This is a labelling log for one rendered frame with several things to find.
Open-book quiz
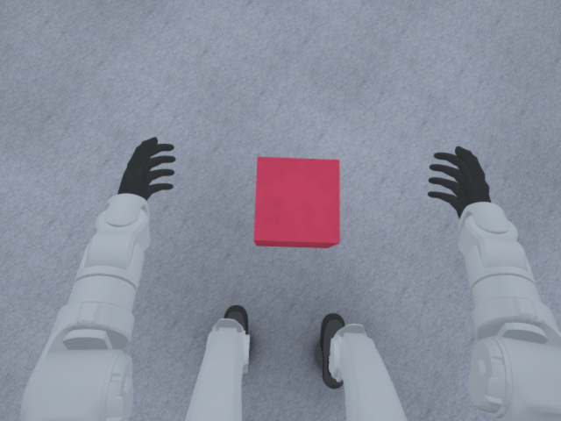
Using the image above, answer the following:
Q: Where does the robot left shin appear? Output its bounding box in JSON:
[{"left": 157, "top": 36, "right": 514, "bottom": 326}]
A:
[{"left": 206, "top": 318, "right": 244, "bottom": 347}]

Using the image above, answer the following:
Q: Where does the robot right forearm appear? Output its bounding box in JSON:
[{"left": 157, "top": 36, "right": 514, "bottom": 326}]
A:
[{"left": 458, "top": 202, "right": 561, "bottom": 347}]

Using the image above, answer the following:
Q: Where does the robot left forearm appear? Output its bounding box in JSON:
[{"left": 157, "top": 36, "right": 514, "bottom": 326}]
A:
[{"left": 20, "top": 193, "right": 151, "bottom": 421}]

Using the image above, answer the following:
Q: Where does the left robot upper arm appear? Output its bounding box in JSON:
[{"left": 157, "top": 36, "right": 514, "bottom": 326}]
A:
[{"left": 25, "top": 349, "right": 134, "bottom": 421}]

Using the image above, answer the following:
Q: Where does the left robot hand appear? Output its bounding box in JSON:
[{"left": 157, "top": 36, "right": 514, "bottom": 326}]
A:
[{"left": 117, "top": 137, "right": 176, "bottom": 200}]

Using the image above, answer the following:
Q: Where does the carton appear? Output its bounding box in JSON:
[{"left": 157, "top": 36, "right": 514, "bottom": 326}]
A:
[{"left": 254, "top": 157, "right": 340, "bottom": 248}]

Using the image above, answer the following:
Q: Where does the right robot upper arm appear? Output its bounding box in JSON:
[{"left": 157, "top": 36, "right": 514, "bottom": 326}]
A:
[{"left": 467, "top": 336, "right": 561, "bottom": 421}]

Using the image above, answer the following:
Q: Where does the right robot hand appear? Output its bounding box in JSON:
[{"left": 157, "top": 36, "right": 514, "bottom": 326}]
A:
[{"left": 428, "top": 146, "right": 491, "bottom": 219}]

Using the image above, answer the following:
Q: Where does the left robot foot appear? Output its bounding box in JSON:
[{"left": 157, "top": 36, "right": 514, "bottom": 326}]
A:
[{"left": 224, "top": 305, "right": 248, "bottom": 334}]

